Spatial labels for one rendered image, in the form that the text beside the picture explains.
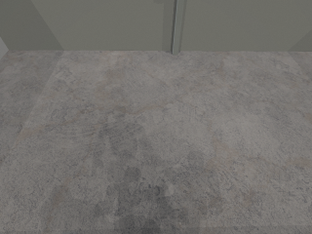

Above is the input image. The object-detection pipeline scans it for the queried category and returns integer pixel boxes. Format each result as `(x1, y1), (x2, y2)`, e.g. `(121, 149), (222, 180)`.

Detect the panel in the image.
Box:
(173, 0), (184, 56)

